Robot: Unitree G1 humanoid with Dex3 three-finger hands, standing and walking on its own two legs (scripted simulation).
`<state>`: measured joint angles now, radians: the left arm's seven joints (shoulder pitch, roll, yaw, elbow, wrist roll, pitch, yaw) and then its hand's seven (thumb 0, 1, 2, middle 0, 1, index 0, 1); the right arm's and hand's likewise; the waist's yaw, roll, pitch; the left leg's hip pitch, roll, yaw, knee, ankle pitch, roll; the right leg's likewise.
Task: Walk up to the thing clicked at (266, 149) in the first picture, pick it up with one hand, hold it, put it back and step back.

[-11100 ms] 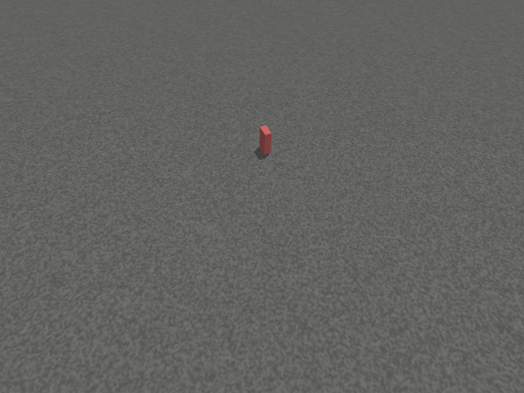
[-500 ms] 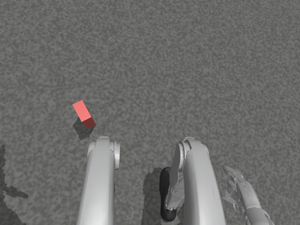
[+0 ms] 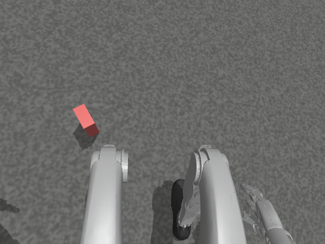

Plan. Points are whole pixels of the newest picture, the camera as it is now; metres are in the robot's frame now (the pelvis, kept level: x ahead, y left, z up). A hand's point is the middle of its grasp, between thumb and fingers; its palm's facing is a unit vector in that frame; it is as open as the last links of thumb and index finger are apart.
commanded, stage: go down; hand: left
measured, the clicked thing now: (87, 121) +0.43 +0.23 -0.32
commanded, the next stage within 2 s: approach in 0.22 s
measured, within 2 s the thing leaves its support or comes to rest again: neither
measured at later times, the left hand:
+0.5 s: hand out of the picture +0.33 +0.43 -0.03, palm faces +0.23 -0.97 -0.05, open 17.5 cm
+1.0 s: hand (43, 133) +0.36 +0.34 -0.24, palm faces +0.17 -0.98 +0.05, open 17.5 cm
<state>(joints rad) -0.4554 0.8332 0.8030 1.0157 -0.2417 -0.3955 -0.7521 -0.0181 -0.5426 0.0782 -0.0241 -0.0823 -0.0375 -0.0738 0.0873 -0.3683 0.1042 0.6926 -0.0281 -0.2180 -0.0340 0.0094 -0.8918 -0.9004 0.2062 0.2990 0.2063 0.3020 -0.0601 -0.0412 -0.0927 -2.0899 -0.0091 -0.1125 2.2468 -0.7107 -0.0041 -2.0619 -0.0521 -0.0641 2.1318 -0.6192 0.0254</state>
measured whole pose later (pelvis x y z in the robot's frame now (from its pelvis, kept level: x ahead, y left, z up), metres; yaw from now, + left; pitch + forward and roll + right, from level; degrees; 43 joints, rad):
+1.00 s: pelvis -0.01 +0.01 -0.09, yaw -6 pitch +19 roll -13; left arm -0.50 0.82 0.75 1.34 -0.29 -0.90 -0.63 -0.02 -0.57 0.00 -0.08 -0.08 -0.09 -0.07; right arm -0.11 -0.39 0.34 0.64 -0.21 -0.16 0.05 0.01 -0.91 -0.90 0.21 0.30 0.21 0.30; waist -0.17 -0.21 0.18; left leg -2.22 -0.02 -0.24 2.60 -0.73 0.00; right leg -2.14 -0.02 -0.15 2.38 -0.58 0.04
